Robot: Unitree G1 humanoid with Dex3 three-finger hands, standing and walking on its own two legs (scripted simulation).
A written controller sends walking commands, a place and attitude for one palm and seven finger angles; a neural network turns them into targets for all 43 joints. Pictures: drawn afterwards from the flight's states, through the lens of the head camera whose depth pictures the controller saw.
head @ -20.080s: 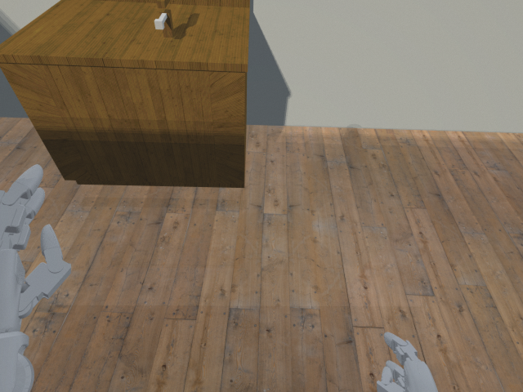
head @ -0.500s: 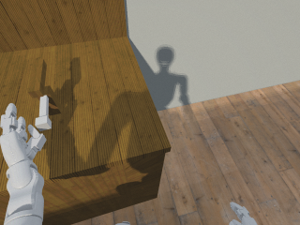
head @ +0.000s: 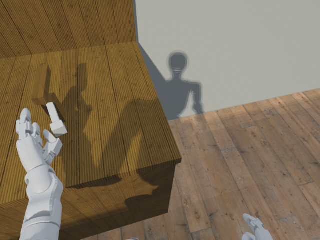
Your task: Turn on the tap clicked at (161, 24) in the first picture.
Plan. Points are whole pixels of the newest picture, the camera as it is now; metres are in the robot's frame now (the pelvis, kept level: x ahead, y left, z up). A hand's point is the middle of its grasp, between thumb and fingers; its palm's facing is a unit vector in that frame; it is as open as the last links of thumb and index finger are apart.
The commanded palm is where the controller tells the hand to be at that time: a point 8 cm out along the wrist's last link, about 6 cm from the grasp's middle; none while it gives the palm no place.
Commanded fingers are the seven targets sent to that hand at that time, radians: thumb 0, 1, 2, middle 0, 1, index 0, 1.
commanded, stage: push the lever round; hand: left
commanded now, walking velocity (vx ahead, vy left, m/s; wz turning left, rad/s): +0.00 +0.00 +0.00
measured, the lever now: (58, 128) +0.36 +0.28 +0.08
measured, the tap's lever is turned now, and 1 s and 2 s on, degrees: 16 40 70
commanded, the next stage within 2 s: none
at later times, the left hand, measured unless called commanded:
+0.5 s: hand (73, 134) +0.35 +0.24 +0.07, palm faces +0.68 -0.73 -0.06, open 7.7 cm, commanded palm +0.30 +0.27 +0.07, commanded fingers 0.00 0.90 0.90 -0.15 -0.15 -0.15 -0.15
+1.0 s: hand (85, 130) +0.36 +0.22 +0.07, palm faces +0.74 -0.67 -0.05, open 7.6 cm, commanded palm +0.31 +0.24 +0.07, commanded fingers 0.00 0.90 0.90 -0.15 -0.15 -0.15 -0.15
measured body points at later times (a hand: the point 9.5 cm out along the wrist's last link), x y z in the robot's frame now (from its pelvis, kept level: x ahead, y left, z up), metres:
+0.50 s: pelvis +0.01 +0.00 +0.00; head +0.03 +0.00 +0.45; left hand +0.30 +0.28 +0.08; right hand +0.15 -0.25 -0.11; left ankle +0.02 +0.12 -0.71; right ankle +0.00 -0.11 -0.71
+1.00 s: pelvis +0.00 +0.00 +0.00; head +0.03 +0.00 +0.45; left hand +0.32 +0.25 +0.08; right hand +0.16 -0.24 -0.11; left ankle +0.02 +0.12 -0.71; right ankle +0.00 -0.11 -0.71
